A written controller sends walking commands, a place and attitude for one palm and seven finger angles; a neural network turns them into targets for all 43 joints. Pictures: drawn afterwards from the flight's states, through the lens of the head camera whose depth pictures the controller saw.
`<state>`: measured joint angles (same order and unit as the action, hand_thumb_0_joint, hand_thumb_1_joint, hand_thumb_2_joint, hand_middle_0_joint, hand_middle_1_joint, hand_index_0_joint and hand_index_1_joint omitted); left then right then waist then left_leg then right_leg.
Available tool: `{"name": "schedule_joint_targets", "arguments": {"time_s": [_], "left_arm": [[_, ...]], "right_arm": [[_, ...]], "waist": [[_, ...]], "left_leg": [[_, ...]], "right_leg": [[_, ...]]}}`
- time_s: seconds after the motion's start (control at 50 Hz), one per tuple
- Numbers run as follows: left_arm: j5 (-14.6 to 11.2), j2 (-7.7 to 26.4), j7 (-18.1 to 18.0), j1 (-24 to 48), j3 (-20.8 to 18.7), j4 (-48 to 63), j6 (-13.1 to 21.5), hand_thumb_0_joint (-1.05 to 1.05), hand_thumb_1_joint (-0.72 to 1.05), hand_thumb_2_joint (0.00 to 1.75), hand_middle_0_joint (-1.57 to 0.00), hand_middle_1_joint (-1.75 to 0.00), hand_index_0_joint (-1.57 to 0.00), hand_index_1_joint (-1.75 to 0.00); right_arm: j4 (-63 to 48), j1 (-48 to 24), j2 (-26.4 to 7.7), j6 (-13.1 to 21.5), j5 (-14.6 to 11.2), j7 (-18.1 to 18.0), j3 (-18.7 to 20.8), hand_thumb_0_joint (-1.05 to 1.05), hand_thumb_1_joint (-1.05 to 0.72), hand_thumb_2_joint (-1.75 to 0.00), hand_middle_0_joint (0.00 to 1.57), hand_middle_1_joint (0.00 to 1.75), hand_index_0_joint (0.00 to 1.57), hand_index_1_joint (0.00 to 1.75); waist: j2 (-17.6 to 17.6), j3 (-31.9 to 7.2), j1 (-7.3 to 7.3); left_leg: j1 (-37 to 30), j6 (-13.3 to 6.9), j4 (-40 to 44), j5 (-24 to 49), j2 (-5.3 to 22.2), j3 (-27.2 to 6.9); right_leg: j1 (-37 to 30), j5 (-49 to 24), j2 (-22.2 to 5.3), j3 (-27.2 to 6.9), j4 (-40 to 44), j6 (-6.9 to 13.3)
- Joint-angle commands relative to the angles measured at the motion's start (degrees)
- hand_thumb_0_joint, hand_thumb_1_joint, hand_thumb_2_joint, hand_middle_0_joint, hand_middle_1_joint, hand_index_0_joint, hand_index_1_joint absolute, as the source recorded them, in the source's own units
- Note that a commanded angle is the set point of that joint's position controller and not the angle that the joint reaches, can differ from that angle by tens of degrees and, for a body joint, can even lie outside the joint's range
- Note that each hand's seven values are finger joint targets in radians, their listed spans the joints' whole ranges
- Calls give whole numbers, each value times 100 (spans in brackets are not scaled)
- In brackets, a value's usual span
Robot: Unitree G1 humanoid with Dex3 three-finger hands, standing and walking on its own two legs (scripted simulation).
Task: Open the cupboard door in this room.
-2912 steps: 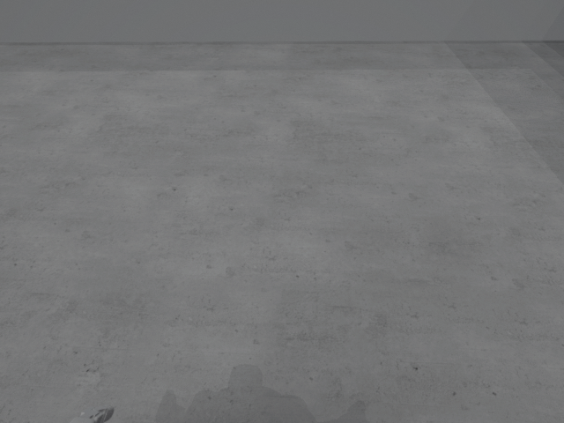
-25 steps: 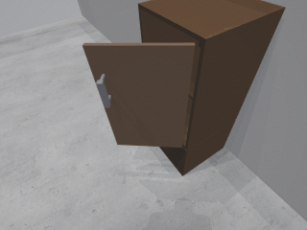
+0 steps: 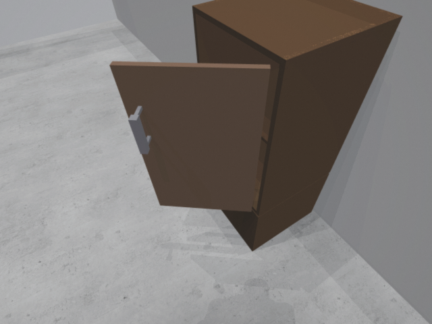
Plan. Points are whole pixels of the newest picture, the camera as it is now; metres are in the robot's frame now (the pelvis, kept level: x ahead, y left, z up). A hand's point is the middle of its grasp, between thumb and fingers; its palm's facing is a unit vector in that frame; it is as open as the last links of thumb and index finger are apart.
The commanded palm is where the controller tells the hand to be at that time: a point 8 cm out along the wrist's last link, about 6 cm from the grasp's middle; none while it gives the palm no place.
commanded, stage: look again from close up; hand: left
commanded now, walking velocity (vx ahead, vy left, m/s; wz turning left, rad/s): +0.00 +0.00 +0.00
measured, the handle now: (142, 130) +0.57 +0.23 +0.02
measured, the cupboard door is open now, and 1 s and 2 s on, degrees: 52 52 52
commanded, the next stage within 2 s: raise the hand with hooked fingers in 0.50 s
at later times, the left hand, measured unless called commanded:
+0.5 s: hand out of the picture +0.00 +0.17 -0.17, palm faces +0.03 -0.98 -0.21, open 7.3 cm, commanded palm none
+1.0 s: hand (121, 313) +0.15 +0.18 -0.04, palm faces -0.09 -1.00 +0.03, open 8.4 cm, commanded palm +0.12 +0.26 -0.05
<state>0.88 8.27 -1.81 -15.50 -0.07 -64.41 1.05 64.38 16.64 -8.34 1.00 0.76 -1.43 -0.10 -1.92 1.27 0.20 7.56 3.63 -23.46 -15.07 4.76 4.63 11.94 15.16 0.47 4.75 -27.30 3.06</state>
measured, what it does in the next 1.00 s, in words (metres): lowers itself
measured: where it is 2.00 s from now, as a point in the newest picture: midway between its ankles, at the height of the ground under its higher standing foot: outside the picture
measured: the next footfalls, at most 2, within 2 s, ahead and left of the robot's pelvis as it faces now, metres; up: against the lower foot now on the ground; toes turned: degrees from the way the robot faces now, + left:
none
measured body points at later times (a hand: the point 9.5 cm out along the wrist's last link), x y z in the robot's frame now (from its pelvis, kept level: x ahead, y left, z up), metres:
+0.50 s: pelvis +0.01 +0.00 +0.00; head +0.02 -0.01 +0.45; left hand +0.00 +0.23 -0.15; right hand -0.01 -0.20 -0.17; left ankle -0.03 +0.16 -0.74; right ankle +0.00 -0.08 -0.74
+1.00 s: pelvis -0.04 +0.03 -0.07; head -0.01 +0.03 +0.38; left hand +0.15 +0.24 -0.04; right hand +0.21 -0.23 -0.08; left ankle -0.03 +0.16 -0.74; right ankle +0.00 -0.08 -0.74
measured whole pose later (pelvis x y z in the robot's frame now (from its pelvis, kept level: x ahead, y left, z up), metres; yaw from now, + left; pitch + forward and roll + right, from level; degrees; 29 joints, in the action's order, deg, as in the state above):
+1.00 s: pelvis -0.04 +0.03 -0.07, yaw +1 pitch +10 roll +1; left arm -13.6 8.5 21.5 -22.6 -5.3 -8.3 30.6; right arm 28.0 7.2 -16.9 15.6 -1.5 0.1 5.6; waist 2.6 -7.5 -0.7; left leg 41.1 1.4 -60.1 -29.2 2.4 3.1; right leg 44.6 27.3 -3.9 3.4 -61.6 1.0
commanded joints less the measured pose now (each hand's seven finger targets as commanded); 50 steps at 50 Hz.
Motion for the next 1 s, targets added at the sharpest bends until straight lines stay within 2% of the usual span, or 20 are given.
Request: {"name": "schedule_joint_targets", "arguments": {"time_s": [0.0, 0.22, 0.56, 0.58, 0.6, 0.62, 0.64, 0.66, 0.68, 0.7, 0.72, 0.74, 0.76, 0.8, 0.82, 0.84, 0.86, 0.88, 0.92, 0.98], "left_arm": [[-25, 658, -8, -272, -123, 171, 90, 0, 90, 90, -20, -30, -20, -30], [-24, 619, -11, -386, -129, 122, 112, 0, 90, 90, -20, -30, -20, -30], [-17, 527, -22, -423, -123, 107, 91, 0, 90, 90, -20, -30, -20, -30], [19, 777, -262, -1063, -160, -171, 184, 0, 90, 90, -20, -30, -20, -30], [-1297, 1759, -15, 3445, -241, 8537, 1564, 0, 88, 89, -20, -32, -20, -32], [-746, 1582, -340, 1010, -569, 7016, 1270, 0, 85, 88, -20, -33, -20, -33], [-872, 414, -523, -516, -32, 6246, 497, 0, 83, 87, -21, -34, -21, -34], [-1040, -305, -376, -559, 415, 5993, 409, 0, 81, 86, -21, -36, -21, -36], [-1129, 97, -258, -72, 98, 6259, 686, 0, 78, 85, -21, -37, -21, -37], [-1113, 330, -72, -64, -142, 6244, 1019, 0, 76, 84, -21, -39, -21, -39], [-1109, 196, 136, -420, -261, 5839, 1326, 0, 74, 83, -21, -40, -21, -40], [-1156, 124, 437, -1099, -339, 5522, 1626, 0, 71, 82, -21, -42, -21, -42], [-1243, -82, 754, -1487, -256, 5465, 1989, 0, 69, 81, -22, -43, -22, -43], [-1436, 35, 1414, -2027, -620, 5195, 2784, 0, 64, 79, -22, -47, -22, -47], [-1490, 111, 1781, -2038, -696, 5323, 3207, 0, 62, 78, -22, -48, -22, -48], [-1492, 536, 2165, -1978, -1069, 5272, 3533, 0, 60, 77, -22, -50, -22, -50], [-1511, 774, 2390, -1797, -1254, 5538, 3742, 0, 57, 76, -22, -51, -22, -51], [-1526, 828, 2474, -1782, -1345, 5640, 3684, 0, 55, 75, -22, -53, -22, -53], [-1683, 722, 2461, -1381, -1176, 6371, 3314, 0, 50, 73, -23, -55, -23, -55], [-1646, 782, 2106, -441, -1018, 7511, 2986, 0, 43, 70, -23, -60, -23, -60]], "right_arm": [[-85, 463, -400, 24, 23, -54, 58, 0, -90, -90, 20, 30, 20, 30], [-46, 463, -389, 55, 18, -74, 62, 0, -90, -90, 20, 30, 20, 30], [56, 512, -304, 50, 25, -83, 61, 0, -90, -90, 20, 30, 20, 30], [-361, -350, -618, 73, -54, -21, 159, 0, -90, -90, 20, 30, 20, 30], [-2360, -279, -1659, 1051, -315, -311, 106, 0, -90, -90, 20, 30, 20, 30], [-2014, -562, -1239, 1458, -183, -488, 164, 0, -90, -90, 20, 30, 20, 30], [-2121, -593, -972, 1648, -325, -418, 213, 0, -90, -90, 20, 30, 20, 30], [-1937, -470, -1014, 1726, -388, -444, 220, 0, -90, -90, 20, 30, 20, 30], [-2196, -556, -1225, 1850, -351, -433, 330, 0, -90, -90, 20, 30, 20, 30], [-2309, -390, -1366, 1932, -234, -400, 424, 0, -90, -90, 20, 30, 20, 30], [-2490, -371, -1336, 1996, -155, -365, 480, 0, -90, -90, 20, 30, 20, 30], [-2761, -489, -1311, 2071, -167, -255, 516, 0, -90, -90, 20, 30, 20, 30], [-3021, -587, -1243, 2098, -134, -160, 502, 0, -90, -90, 20, 30, 20, 30], [-3343, -771, -1221, 2065, -139, -8, 597, 0, -90, -90, 20, 30, 20, 30], [-3526, -873, -1246, 2046, -131, 85, 619, 0, -90, -90, 20, 30, 20, 30], [-3658, -849, -1304, 1990, -121, 188, 664, 0, -90, -90, 20, 30, 20, 30], [-3849, -957, -1316, 1925, -142, 224, 690, 0, -90, -90, 20, 30, 20, 30], [-4046, -1041, -1316, 1836, -162, 221, 700, 0, -90, -90, 20, 30, 20, 30], [-4483, -1172, -1308, 1653, -223, 177, 646, 0, -90, -90, 20, 30, 20, 30], [-4735, -969, -1279, 1456, -242, 67, 558, 0, -90, -90, 20, 30, 20, 30]], "waist": [[210, 259, 1], [226, 76, -19], [201, 316, -47], [660, 370, -380], [-382, -2442, 467], [-1422, -2610, -56], [-1180, -1589, 2], [11, -631, 182], [763, -73, 333], [1230, -407, 410], [1648, -424, 334], [1203, -374, 31], [1384, -554, -124], [1682, -698, -336], [1368, -877, -378], [893, -1065, -453], [801, -1315, -465], [628, -1527, -525], [324, -1605, -480], [-109, -1640, -162]], "left_leg": [[176, -352, 274, 607, 158, -177], [93, -350, 289, 802, 187, -176], [175, -365, 366, 768, 201, -204], [894, -204, -1274, 340, 178, 156], [-482, -575, -230, 1190, -434, -131], [-613, -609, -73, 1931, -415, -75], [-49, -452, -131, 2041, -297, -295], [304, -504, -382, 1818, -279, -263], [644, -576, -656, 1261, -351, -385], [830, -599, -922, 895, -432, -365], [1294, -559, -1153, 579, -473, -395], [1628, -484, -1351, 464, -553, -373], [1981, -413, -1537, 325, -594, -342], [2774, -326, -2048, 117, -639, -288], [3019, -298, -2313, 112, -677, -257], [3180, -273, -2642, 243, -695, -264], [3410, -302, -2873, 210, -703, -202], [3485, -352, -2981, 150, -721, -124], [3543, -407, -3022, -122, -749, -88], [3477, -464, -3160, -478, -623, -259]], "right_leg": [[77, -1070, -673, -805, 726, -14], [-144, -1442, -677, -756, 668, -17], [-69, -1250, -639, -696, 679, -18], [-294, -4647, -1163, -1305, 558, -470], [-1016, -3577, -735, -1054, 45, -168], [-1005, -2303, -348, -677, -226, -3], [-372, -1589, -262, -327, -140, -54], [178, -1632, -184, -113, -71, -202], [800, -1297, -197, -89, -69, -324], [1133, -808, -207, -52, -150, -394], [1447, -301, -205, -28, -331, -419], [1506, -139, -234, -98, -588, -342], [1551, 16, -241, -108, -884, -304], [1676, -7, -242, -243, -1454, -247], [1729, -211, -265, -320, -1759, -208], [1725, -526, -316, -499, -2110, -111], [1839, -487, -357, -573, -2299, -101], [1912, -349, -341, -606, -2414, -98], [2127, 113, -285, -557, -2474, -125], [2690, 630, -168, -481, -2596, -156]]}}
